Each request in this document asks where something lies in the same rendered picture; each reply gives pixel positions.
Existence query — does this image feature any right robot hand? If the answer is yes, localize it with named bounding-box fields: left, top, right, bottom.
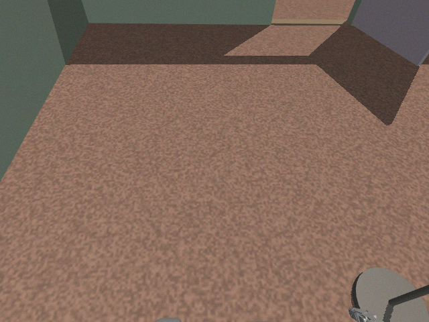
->
left=349, top=308, right=384, bottom=322

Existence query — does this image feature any floor lamp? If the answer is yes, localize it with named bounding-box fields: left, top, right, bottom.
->
left=352, top=268, right=429, bottom=322

